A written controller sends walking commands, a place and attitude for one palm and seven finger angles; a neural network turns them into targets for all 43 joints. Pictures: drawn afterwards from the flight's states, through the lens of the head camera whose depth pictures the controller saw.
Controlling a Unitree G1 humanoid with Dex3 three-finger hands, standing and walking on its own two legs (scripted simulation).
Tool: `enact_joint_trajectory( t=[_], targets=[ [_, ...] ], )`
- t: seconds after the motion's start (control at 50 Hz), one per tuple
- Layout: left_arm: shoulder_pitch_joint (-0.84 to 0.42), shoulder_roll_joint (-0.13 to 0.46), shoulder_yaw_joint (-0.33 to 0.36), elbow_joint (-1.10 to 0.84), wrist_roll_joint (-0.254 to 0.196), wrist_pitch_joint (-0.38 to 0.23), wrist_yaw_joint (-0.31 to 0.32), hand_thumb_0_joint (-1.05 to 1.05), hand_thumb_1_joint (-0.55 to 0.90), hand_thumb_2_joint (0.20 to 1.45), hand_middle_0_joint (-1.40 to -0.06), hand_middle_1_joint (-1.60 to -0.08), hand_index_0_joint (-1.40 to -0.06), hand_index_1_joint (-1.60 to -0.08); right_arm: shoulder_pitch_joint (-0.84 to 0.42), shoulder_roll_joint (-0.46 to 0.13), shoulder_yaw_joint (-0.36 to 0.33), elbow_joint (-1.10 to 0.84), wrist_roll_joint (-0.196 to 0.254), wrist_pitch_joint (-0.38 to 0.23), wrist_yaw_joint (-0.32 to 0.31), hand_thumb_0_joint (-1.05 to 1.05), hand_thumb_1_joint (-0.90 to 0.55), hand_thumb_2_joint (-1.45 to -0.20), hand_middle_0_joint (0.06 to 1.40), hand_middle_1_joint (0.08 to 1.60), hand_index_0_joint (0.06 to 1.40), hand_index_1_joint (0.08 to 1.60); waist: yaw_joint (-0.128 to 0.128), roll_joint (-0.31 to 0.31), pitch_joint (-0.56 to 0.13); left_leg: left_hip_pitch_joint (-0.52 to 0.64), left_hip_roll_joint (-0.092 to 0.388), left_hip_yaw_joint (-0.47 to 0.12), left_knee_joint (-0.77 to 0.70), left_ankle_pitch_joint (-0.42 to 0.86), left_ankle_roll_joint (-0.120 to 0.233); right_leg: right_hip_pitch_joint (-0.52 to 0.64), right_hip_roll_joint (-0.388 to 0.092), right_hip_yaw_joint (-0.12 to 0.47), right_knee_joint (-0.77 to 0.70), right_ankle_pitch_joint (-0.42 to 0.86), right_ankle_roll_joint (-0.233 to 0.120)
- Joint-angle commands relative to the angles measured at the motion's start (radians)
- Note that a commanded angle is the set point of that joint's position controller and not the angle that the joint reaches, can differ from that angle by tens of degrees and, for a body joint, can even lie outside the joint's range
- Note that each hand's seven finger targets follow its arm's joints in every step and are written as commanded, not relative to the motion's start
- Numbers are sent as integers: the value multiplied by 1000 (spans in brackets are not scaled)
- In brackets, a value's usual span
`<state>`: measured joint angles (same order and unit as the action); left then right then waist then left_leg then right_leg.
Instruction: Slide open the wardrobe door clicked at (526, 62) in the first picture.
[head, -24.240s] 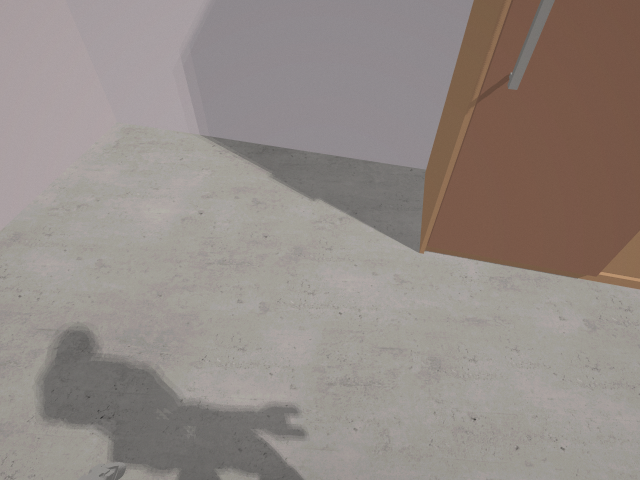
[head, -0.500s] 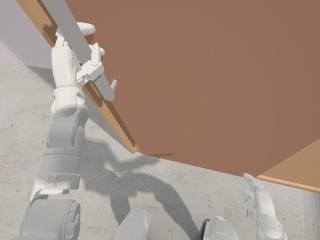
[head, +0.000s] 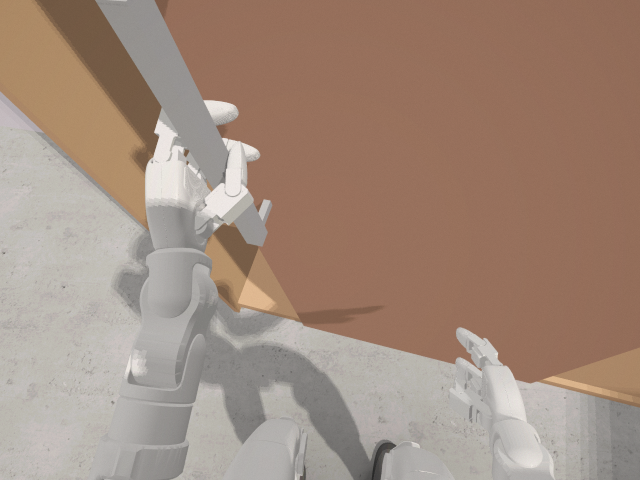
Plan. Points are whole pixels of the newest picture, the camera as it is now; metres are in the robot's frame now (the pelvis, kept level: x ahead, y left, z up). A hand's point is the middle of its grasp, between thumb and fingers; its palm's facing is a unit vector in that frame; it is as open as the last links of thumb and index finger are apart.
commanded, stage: step sideways, sliding the door along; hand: left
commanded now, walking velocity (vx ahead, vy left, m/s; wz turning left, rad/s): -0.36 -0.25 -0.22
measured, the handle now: (222, 144) +0.40 +0.15 +0.16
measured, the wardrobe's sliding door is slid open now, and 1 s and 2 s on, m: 0.23 0.43 0.43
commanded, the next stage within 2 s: stop walking and hold the door there in 1.22 s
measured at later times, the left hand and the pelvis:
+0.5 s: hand (439, 231) +0.33 -0.06 +0.15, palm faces -0.03 -0.99 -0.12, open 6.3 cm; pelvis -0.04 -0.12 -0.02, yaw -7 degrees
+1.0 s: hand (465, 224) +0.33 -0.08 +0.16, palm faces +0.27 -0.96 -0.05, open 6.4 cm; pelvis -0.10 -0.27 -0.01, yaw -10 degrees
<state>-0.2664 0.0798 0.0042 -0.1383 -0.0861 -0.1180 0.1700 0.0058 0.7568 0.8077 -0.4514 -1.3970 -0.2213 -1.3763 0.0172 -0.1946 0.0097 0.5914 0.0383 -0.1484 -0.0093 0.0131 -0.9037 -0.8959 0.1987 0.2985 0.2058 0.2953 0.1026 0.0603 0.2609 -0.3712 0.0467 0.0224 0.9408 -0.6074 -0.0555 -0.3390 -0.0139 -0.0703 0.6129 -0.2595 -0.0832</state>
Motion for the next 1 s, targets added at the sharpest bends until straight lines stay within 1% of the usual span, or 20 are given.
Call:
enact_joint_trajectory(
  t=[0.0,0.04,0.06,0.08,0.1,0.12,0.16,0.34,0.36,0.4,0.44,0.52,0.58,0.6,0.64,0.68,0.74,0.9,0.94,0.98],
  targets=[
    [-366,-8,-282,-471,76,-198,-104,0,900,900,-450,-1400,-450,-1400,3,-34,-29,-155,-17,-9,-1,0,-900,-900,200,300,200,300,-105,-284,-672,59,-3,29,-255,186,-9,534,-229,287,20,1383,-69],
    [-379,-22,-330,-467,74,-213,-117,0,900,900,-450,-1400,-450,-1400,-6,-53,-44,-171,-15,13,-2,0,-900,-900,200,300,200,300,-120,-228,-679,282,69,45,-414,435,3,352,-172,218,27,1122,-27],
    [-375,-56,-371,-440,69,-213,-131,0,900,900,-450,-1400,-450,-1400,3,-66,-54,-176,-17,16,1,0,-900,-900,200,300,200,300,-132,-189,-677,472,181,-15,-523,739,51,178,-121,175,97,832,14],
    [-373,-60,-371,-441,59,-209,-143,0,900,900,-450,-1400,-450,-1400,0,-108,-78,-193,-13,12,7,0,-900,-900,200,300,200,300,-128,39,-694,719,409,-157,-494,1401,162,-121,-34,119,245,197,88],
    [-381,-53,-335,-389,71,-202,-133,0,900,900,-450,-1400,-450,-1400,9,-114,-87,-203,-14,16,28,0,-900,-900,200,300,200,300,-106,130,-691,792,496,-154,-448,1718,227,-239,3,131,347,-289,91],
    [-411,-30,-282,-336,98,-184,-125,0,900,900,-450,-1400,-450,-1400,16,-132,-93,-207,-16,18,41,0,-900,-900,200,300,200,300,-110,116,-617,824,491,-89,-449,1677,222,-340,38,131,390,-318,88],
    [-507,-38,-275,-366,103,-190,-121,0,900,900,-450,-1400,-450,-1400,27,-94,-61,-194,-34,-1,46,0,-900,-900,200,300,200,300,-133,242,-583,735,466,-49,-424,1524,207,-315,-31,131,370,-256,95],
    [-421,79,-153,-226,82,-143,-123,0,900,900,-450,-1400,-450,-1400,-42,-78,-40,-174,8,3,2,0,-900,-900,200,300,200,300,-106,115,-459,301,312,158,-274,875,101,161,-2,-36,-40,212,126],
    [-424,91,-156,-246,81,-146,-121,0,900,900,-450,-1400,-450,-1400,-45,-52,-32,-171,16,3,-3,0,-900,-900,200,300,200,300,-98,-14,-449,221,226,176,-148,609,116,185,-69,15,-108,504,111],
    [-327,142,-124,-244,70,-123,-115,0,900,900,-450,-1400,-450,-1400,-29,-37,-45,-168,-14,-3,-19,0,-900,-900,200,300,200,300,-49,-437,-572,67,-29,53,209,-138,-7,171,-303,414,-237,917,-33],
    [-373,98,-150,-354,65,-126,-107,0,900,900,-450,-1400,-450,-1400,-38,-18,-25,-126,-20,-21,-19,0,-900,-900,200,300,200,300,-79,-269,-613,-17,-1,-85,213,-97,6,319,-313,409,-172,890,-107],
    [-439,167,-36,-289,72,-156,-88,0,900,900,-450,-1400,-450,-1400,-11,-39,-35,-104,-20,31,-27,0,-900,-900,200,300,200,300,-88,-326,-700,60,-37,15,-68,2,-7,404,-231,293,-165,820,-89],
    [-535,91,-123,-234,60,-160,-108,0,900,900,-450,-1400,-450,-1400,38,-54,-38,-113,-16,47,-33,0,-900,-900,200,300,200,300,-127,-195,-716,254,-7,67,-405,175,25,263,-187,247,-147,620,-35],
    [-577,100,-131,-197,55,-163,-117,0,900,900,-450,-1400,-450,-1400,64,-73,-52,-109,-19,45,-35,0,-900,-900,200,300,200,300,-147,-126,-701,437,74,33,-531,334,60,76,-148,218,-77,436,7],
    [-654,31,-214,-157,31,-155,-136,0,900,900,-450,-1400,-450,-1400,7,-137,-85,-163,-19,31,-30,0,-900,-900,200,300,200,300,-109,230,-592,568,604,-467,-644,833,291,-311,0,129,372,-164,118],
    [-813,26,-195,-184,45,-134,-142,0,900,900,-450,-1400,-450,-1400,-17,-120,-70,-130,-28,22,-20,0,-900,-900,200,300,200,300,-115,80,-559,420,559,-330,-567,842,286,-295,-31,247,609,-114,92],
    [-832,-68,-267,-67,28,-71,-144,0,900,900,-450,-1400,-450,-1400,35,-158,-89,-97,-5,32,-8,0,-900,-900,200,300,200,300,-109,117,-503,473,429,-90,-520,864,209,-347,-46,145,606,-58,110],
    [-771,70,-151,46,14,-63,-110,0,900,900,-450,-1400,-450,-1400,115,-170,-94,-86,11,37,-3,0,-900,-900,200,300,200,300,-157,331,-546,570,306,49,-386,1289,107,-47,48,-75,37,-74,125],
    [-759,141,-101,55,22,-84,-102,0,900,900,-450,-1400,-450,-1400,112,-171,-89,-77,19,30,6,0,-900,-900,200,300,200,300,-150,329,-551,539,266,75,-326,1223,111,77,60,-89,-165,90,123],
    [-760,219,-41,52,33,-102,-91,0,900,900,-450,-1400,-450,-1400,86,-130,-76,-92,40,26,10,0,-900,-900,200,300,200,300,-133,115,-604,319,176,94,-174,906,126,348,-70,2,-237,609,83]
  ],
)
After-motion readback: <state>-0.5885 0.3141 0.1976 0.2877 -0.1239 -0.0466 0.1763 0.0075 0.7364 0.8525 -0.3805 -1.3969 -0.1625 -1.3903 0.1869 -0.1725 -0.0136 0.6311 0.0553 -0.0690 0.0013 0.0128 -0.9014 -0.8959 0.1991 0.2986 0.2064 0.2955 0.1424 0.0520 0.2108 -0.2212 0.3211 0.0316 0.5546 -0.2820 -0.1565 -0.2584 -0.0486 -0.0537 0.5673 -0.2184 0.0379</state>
